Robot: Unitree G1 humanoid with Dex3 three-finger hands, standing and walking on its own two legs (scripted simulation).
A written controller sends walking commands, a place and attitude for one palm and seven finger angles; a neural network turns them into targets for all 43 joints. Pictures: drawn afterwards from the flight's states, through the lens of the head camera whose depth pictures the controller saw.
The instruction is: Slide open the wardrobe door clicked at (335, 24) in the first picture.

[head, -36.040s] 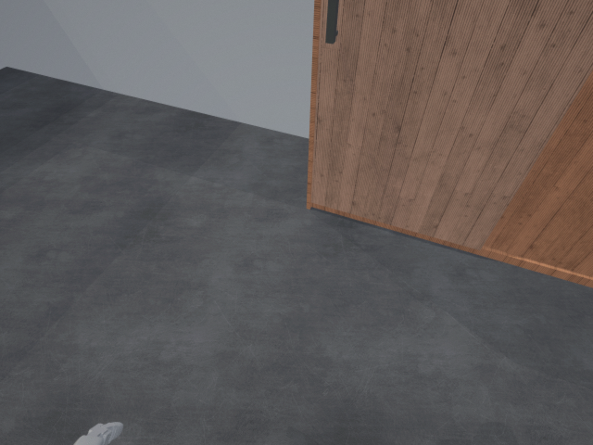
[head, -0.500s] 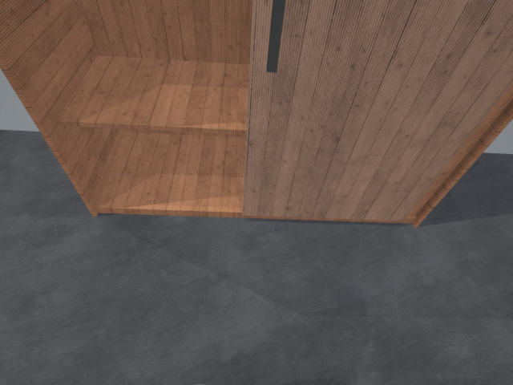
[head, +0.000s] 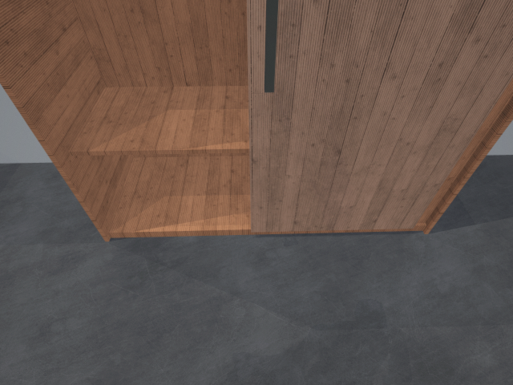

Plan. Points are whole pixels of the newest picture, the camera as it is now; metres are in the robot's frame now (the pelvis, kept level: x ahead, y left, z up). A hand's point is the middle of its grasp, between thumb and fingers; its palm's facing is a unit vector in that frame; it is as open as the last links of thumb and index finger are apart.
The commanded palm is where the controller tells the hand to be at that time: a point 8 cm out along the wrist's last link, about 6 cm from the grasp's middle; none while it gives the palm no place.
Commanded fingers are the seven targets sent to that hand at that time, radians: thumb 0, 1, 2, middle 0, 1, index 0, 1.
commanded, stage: let the arm hang, fingers relaxed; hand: left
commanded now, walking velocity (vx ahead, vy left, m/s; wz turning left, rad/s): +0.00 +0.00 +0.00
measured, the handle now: (270, 20) +0.84 +0.02 +0.20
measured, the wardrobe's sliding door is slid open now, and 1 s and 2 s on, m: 0.67 0.67 0.67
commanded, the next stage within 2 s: look to check the result in 0.20 s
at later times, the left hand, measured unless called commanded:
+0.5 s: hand out of the picture +0.09 +0.24 -0.15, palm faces -0.03 -0.94 -0.33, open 7.4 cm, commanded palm none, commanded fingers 0.00 0.90 0.90 -0.20 -0.30 -0.20 -0.30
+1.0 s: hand out of the picture +0.11 +0.22 -0.15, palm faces -0.03 -0.95 -0.32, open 7.4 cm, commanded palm none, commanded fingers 0.00 0.90 0.90 -0.20 -0.30 -0.20 -0.30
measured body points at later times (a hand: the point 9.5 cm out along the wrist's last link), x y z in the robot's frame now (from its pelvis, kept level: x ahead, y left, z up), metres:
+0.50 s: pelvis +0.03 -0.01 +0.01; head +0.04 -0.01 +0.45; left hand +0.09 +0.29 -0.13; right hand +0.11 -0.31 -0.13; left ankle +0.04 +0.08 -0.74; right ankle +0.00 -0.15 -0.74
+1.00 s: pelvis +0.04 -0.02 +0.01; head +0.06 -0.02 +0.46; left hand +0.11 +0.27 -0.13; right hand +0.12 -0.32 -0.13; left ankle +0.04 +0.08 -0.74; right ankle +0.00 -0.15 -0.74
